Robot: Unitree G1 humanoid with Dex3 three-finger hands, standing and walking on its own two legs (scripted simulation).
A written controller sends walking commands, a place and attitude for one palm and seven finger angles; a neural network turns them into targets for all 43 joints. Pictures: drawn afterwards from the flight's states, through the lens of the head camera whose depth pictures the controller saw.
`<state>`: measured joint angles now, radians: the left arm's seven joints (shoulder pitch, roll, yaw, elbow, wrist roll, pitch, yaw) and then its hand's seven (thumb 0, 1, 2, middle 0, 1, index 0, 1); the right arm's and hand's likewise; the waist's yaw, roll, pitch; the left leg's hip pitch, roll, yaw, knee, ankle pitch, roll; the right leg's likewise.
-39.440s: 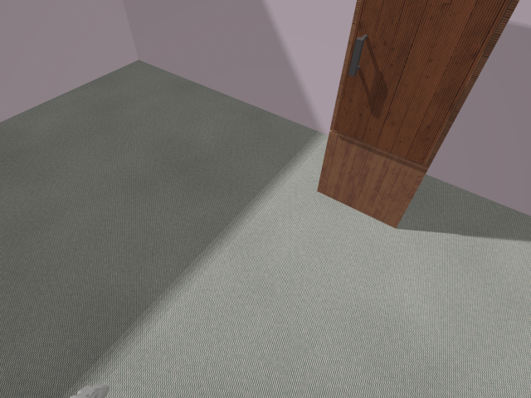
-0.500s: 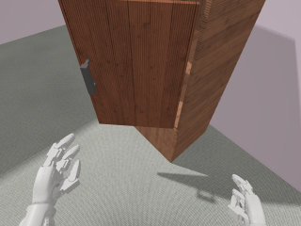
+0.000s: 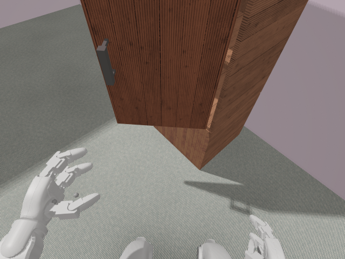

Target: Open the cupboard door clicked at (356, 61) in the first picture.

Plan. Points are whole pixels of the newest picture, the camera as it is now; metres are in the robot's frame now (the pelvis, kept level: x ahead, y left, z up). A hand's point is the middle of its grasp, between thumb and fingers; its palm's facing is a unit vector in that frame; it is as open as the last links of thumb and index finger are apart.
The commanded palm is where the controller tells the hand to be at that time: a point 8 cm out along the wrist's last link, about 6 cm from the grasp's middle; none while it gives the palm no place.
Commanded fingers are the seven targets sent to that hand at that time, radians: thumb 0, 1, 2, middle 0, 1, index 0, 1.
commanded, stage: raise the hand with hooked fingers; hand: left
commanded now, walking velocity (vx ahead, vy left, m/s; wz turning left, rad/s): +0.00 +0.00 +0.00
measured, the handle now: (108, 62) +0.63 +0.22 +0.07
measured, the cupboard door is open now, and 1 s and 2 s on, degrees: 44 44 44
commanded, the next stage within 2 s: move the hooked fingers beside the handle in 1.30 s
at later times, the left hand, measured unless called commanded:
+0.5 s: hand (49, 173) +0.27 +0.26 +0.07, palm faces +0.03 -1.00 -0.06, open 13.6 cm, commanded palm +0.25 +0.31 +0.08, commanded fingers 0.00 -0.50 0.30 -0.30 -1.20 -0.30 -1.20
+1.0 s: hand (56, 149) +0.32 +0.26 +0.09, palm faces -0.02 -1.00 -0.03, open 14.0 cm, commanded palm +0.29 +0.31 +0.09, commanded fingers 0.00 -0.50 0.30 -0.30 -1.20 -0.30 -1.20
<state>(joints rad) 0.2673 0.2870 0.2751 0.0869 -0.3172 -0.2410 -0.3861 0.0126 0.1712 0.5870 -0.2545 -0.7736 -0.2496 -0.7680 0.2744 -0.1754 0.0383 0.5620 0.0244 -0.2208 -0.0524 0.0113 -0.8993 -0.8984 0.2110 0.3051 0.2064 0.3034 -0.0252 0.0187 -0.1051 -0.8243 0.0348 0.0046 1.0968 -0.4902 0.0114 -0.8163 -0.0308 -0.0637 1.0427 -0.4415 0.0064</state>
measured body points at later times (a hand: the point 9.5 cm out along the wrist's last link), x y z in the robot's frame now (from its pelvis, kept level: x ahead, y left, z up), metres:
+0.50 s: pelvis +0.02 +0.01 +0.01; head +0.07 +0.03 +0.46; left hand +0.27 +0.32 +0.08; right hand +0.20 -0.23 -0.05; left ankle +0.03 +0.11 -0.66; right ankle +0.04 -0.13 -0.66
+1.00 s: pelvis +0.03 -0.01 +0.03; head +0.09 +0.00 +0.47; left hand +0.31 +0.31 +0.09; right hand +0.17 -0.27 -0.06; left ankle +0.03 +0.11 -0.66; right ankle +0.04 -0.13 -0.66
